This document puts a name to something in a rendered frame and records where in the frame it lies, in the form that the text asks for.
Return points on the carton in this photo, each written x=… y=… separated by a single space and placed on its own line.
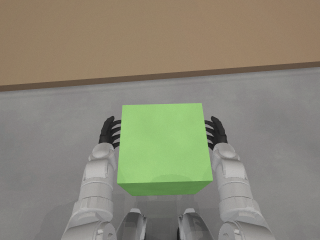
x=163 y=150

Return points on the left robot hand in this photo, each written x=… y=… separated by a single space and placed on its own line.
x=107 y=132

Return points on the left robot upper arm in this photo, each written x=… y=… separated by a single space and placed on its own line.
x=98 y=230

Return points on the left robot shin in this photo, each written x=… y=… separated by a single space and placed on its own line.
x=136 y=210

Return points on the right robot upper arm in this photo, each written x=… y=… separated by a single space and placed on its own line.
x=238 y=230

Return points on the robot left thigh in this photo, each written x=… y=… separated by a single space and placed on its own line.
x=132 y=227

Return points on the robot right forearm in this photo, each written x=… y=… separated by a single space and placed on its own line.
x=236 y=200

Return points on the robot left forearm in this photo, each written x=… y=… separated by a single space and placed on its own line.
x=95 y=198

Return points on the right robot hand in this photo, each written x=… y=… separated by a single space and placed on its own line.
x=218 y=132

